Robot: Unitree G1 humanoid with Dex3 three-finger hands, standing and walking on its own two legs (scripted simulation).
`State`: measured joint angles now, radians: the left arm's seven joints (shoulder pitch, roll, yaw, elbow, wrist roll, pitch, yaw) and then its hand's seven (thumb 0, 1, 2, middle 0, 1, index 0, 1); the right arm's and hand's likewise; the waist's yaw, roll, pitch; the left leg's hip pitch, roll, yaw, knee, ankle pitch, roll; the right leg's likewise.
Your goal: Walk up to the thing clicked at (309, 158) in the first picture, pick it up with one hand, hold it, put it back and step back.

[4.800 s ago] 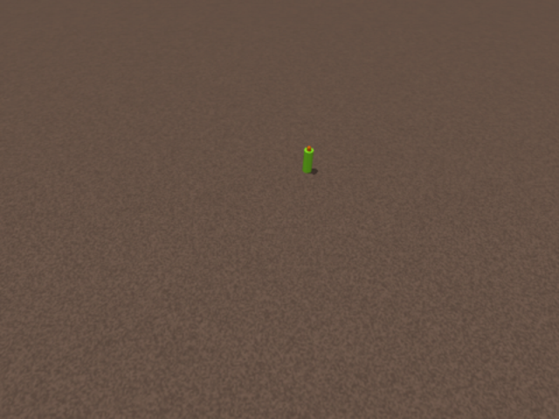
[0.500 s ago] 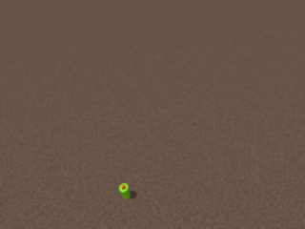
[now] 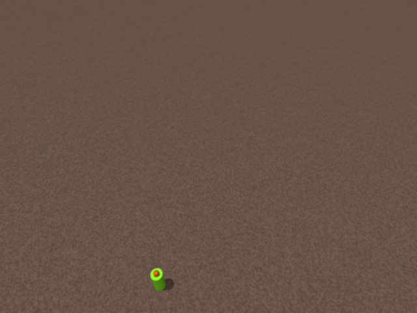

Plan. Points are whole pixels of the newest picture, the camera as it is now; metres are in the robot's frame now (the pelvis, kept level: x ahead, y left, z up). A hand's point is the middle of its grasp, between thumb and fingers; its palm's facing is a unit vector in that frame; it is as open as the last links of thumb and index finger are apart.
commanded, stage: walk up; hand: left
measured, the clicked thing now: (158, 278) +0.43 +0.21 -0.70
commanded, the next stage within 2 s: stand in 0.90 s
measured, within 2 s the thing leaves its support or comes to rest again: neither
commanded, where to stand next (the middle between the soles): +0.09 +0.00 m, yaw +2 degrees
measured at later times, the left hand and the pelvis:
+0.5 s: hand out of the picture +0.10 +0.25 -0.16, palm faces -0.01 -0.95 -0.32, open 7.3 cm; pelvis +0.02 +0.00 +0.00, yaw +0 degrees
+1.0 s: hand out of the picture +0.12 +0.25 -0.15, palm faces -0.02 -0.94 -0.33, open 7.3 cm; pelvis +0.03 +0.00 +0.00, yaw +0 degrees
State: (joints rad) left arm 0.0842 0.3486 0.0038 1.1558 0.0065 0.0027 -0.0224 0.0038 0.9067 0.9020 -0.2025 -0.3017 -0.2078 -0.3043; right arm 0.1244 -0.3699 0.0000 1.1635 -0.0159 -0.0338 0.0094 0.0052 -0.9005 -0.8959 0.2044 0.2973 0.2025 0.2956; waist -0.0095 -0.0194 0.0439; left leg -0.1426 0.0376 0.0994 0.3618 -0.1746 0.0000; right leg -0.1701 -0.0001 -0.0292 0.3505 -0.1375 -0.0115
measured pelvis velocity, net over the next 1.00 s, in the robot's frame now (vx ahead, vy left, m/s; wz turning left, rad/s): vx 0.03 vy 0.00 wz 0.01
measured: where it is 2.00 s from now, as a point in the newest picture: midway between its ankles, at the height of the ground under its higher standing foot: outside the picture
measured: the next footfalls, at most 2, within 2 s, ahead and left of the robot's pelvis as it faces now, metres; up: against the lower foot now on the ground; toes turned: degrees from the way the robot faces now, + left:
none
